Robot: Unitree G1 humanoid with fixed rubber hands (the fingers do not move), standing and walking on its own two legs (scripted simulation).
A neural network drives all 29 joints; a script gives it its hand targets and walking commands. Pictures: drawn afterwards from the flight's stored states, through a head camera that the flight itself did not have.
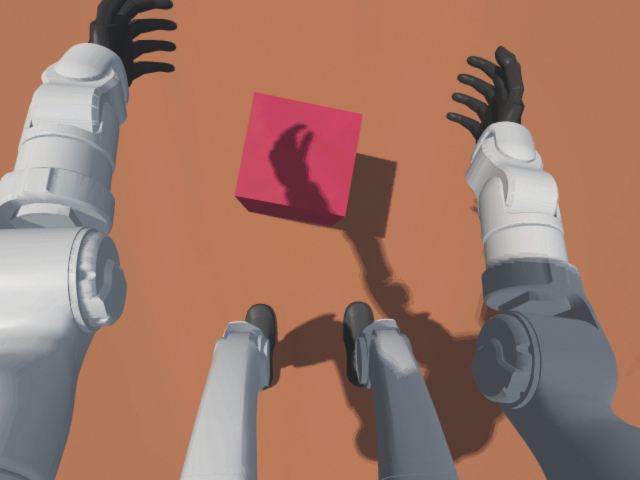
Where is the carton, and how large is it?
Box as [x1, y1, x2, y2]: [234, 92, 362, 226]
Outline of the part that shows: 254,92 234,195 249,211 330,226 343,217 345,213 362,114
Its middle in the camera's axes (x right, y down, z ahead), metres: -0.05 -0.16 +0.86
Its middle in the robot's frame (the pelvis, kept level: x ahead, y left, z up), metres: +0.54 +0.01 -0.53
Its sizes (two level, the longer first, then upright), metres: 0.210 0.200 0.250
